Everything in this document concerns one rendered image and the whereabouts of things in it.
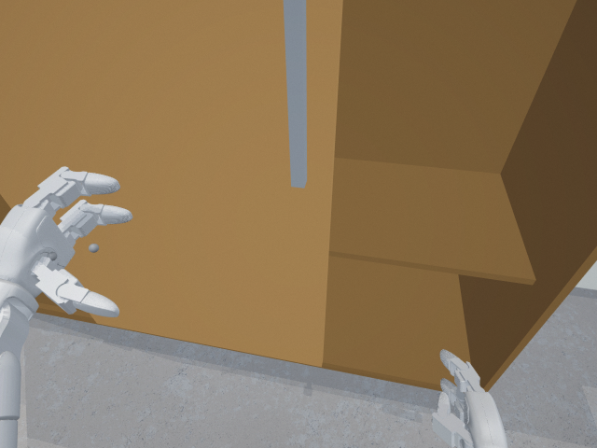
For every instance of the handle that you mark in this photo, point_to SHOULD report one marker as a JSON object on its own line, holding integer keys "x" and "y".
{"x": 296, "y": 81}

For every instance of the left robot hand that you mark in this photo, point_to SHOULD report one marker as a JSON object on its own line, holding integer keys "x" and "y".
{"x": 28, "y": 233}

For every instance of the right robot hand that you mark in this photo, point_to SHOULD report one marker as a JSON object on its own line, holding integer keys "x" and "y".
{"x": 478, "y": 423}

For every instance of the left robot forearm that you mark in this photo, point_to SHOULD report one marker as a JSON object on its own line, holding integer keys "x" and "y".
{"x": 17, "y": 307}

